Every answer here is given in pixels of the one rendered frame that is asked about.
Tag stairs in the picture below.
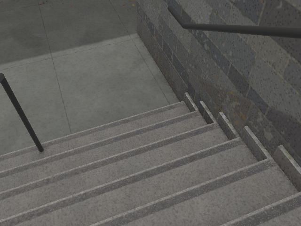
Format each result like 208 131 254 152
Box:
0 101 301 226

